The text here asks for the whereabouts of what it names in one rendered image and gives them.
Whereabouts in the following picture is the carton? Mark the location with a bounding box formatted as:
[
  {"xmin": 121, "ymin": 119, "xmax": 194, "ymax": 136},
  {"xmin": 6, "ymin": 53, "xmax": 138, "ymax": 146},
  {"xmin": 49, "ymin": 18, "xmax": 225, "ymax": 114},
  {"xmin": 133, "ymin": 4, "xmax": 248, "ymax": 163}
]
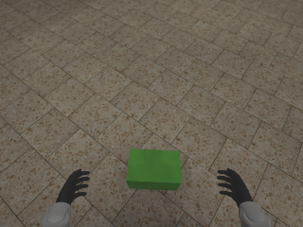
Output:
[{"xmin": 126, "ymin": 148, "xmax": 182, "ymax": 191}]

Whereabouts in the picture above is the right robot hand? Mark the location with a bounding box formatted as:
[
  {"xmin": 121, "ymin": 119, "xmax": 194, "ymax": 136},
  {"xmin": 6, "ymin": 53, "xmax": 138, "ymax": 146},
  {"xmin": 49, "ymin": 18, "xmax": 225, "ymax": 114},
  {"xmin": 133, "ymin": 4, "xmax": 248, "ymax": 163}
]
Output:
[{"xmin": 217, "ymin": 168, "xmax": 253, "ymax": 208}]

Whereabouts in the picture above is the right robot forearm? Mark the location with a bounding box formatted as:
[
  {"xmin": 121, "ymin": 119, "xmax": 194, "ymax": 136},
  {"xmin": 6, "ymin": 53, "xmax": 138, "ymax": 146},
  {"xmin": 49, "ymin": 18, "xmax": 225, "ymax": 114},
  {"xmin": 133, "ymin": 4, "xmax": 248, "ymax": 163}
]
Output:
[{"xmin": 239, "ymin": 201, "xmax": 271, "ymax": 227}]

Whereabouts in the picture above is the left robot forearm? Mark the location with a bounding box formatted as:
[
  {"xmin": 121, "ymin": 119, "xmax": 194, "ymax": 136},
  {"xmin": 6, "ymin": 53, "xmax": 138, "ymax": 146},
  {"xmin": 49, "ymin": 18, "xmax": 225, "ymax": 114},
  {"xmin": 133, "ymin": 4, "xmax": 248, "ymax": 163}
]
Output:
[{"xmin": 41, "ymin": 201, "xmax": 72, "ymax": 227}]

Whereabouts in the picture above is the left robot hand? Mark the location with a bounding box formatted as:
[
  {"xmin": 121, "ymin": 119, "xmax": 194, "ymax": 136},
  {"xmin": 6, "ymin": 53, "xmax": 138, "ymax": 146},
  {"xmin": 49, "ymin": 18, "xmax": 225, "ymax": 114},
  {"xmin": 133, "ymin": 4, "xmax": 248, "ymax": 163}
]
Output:
[{"xmin": 56, "ymin": 169, "xmax": 90, "ymax": 205}]

